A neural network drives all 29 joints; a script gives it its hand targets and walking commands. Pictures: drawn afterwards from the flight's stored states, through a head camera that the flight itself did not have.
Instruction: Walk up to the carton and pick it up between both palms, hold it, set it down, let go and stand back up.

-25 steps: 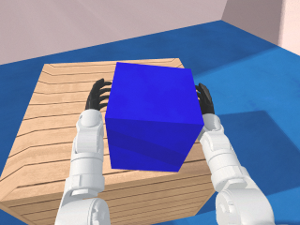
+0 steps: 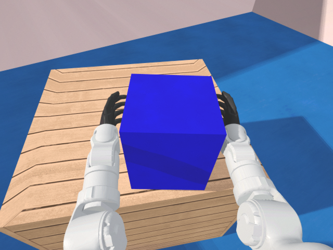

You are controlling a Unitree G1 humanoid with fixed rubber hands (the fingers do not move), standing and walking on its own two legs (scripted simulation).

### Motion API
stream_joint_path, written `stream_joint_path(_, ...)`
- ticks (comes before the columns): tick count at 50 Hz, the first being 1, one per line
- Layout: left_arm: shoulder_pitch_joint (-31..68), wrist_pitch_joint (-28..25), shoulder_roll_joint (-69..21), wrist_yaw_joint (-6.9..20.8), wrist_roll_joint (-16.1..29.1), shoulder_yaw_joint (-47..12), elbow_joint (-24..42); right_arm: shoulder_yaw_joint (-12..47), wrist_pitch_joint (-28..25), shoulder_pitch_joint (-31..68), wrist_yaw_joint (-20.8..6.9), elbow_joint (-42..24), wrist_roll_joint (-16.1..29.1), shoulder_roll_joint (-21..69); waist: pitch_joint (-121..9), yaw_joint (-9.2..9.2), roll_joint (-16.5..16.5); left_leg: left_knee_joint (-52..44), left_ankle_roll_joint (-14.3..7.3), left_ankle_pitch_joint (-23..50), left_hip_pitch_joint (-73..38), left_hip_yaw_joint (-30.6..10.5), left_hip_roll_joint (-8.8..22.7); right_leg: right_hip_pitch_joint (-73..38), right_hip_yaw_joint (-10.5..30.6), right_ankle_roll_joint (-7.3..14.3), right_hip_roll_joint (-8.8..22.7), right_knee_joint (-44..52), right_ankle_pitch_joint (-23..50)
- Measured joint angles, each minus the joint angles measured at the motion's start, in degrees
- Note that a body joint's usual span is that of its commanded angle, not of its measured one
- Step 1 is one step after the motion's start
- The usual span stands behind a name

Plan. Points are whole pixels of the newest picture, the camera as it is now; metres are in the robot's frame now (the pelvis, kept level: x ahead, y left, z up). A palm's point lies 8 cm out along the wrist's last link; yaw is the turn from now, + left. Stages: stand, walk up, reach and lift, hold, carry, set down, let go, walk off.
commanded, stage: set down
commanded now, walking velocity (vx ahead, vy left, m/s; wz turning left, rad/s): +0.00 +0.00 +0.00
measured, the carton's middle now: (169, 134) +0.41 -0.01 +0.05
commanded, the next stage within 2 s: none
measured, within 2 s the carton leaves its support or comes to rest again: rests again in 0.66 s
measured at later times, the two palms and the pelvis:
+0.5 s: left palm (111, 125) +0.40 +0.14 +0.09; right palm (227, 122) +0.40 -0.16 +0.10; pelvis +0.00 +0.00 +0.00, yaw +0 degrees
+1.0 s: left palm (110, 128) +0.41 +0.14 +0.08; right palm (225, 125) +0.41 -0.16 +0.08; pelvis +0.00 +0.00 +0.00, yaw +0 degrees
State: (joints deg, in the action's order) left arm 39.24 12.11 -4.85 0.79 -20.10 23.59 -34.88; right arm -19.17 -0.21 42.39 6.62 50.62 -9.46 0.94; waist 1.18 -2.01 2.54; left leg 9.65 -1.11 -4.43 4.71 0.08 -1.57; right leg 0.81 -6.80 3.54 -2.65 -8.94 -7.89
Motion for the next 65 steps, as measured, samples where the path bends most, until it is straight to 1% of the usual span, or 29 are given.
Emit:
stream_joint_path(7,-0.1,-2.7,-0.4,-0.2,-0.1,0.7,-2.1,-1.9,-1.2,-0.6,-0.6,-0.1,-2.6,0.5,-1.3,0.26,-0.7,-0.6,0.1,0.5,2.2,0.0,0.1,2.2,0.1,-0.1,-0.1,0.5,0.6)
stream_joint_path(15,1.3,-4.5,-0.2,-0.4,-0.1,1.8,-4.8,-4.2,-1.6,0.5,-1.2,0.4,-5.2,0.8,-2.3,0.66,-1.3,-1.1,0.1,1.0,3.6,0.0,0.1,3.9,0.1,0.1,-0.1,0.5,0.7)
stream_joint_path(27,2.6,-7.0,0.0,0.3,-1.6,4.3,-8.0,-8.1,-0.8,1.8,-2.3,-0.2,-9.5,2.2,-2.7,0.9,-1.2,-1.9,0.2,1.8,4.7,-0.1,0.2,5.3,0.0,0.3,-0.2,0.7,1.2)
stream_joint_path(37,2.7,-9.3,-0.1,0.5,-2.5,5.3,-9.7,-10.4,-1.9,1.2,-2.9,-1.0,-12.7,3.2,-3.2,1.42,-1.8,-2.5,0.1,2.4,6.5,-0.1,0.1,7.2,0.0,0.3,-0.1,0.9,1.6)
stream_joint_path(41,2.8,-10.1,-0.1,0.6,-2.4,5.4,-10.2,-11.3,-2.5,1.0,-3.2,-1.5,-13.7,3.6,-3.7,1.47,-2.0,-2.7,0.1,2.6,7.0,-0.1,0.1,7.9,0.0,0.2,-0.1,0.9,1.6)
stream_joint_path(49,3.5,-11.3,-0.6,0.8,-3.5,6.7,-10.8,-12.2,-3.0,1.0,-3.6,-2.2,-14.9,3.8,-3.2,1.96,-1.7,-2.6,0.1,2.6,7.0,0.2,0.1,8.0,0.3,0.3,-0.2,0.9,1.7)
stream_joint_path(65,4.0,-13.0,-1.5,2.2,-5.4,8.9,-10.0,-14.0,-3.8,0.2,-4.6,-5.4,-17.2,5.2,-1.5,2.34,-2.1,-2.9,0.2,2.9,6.7,0.2,0.3,7.8,0.4,0.4,-0.3,0.7,1.8)
